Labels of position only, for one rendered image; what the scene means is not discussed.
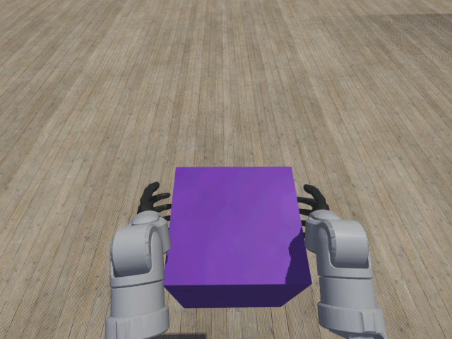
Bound right robot forearm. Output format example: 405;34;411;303
304;210;388;339

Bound left robot hand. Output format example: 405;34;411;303
137;182;172;221

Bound right robot hand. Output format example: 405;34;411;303
297;184;329;238

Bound left robot forearm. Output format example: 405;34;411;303
105;210;171;339

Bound carton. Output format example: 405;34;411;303
163;167;312;308

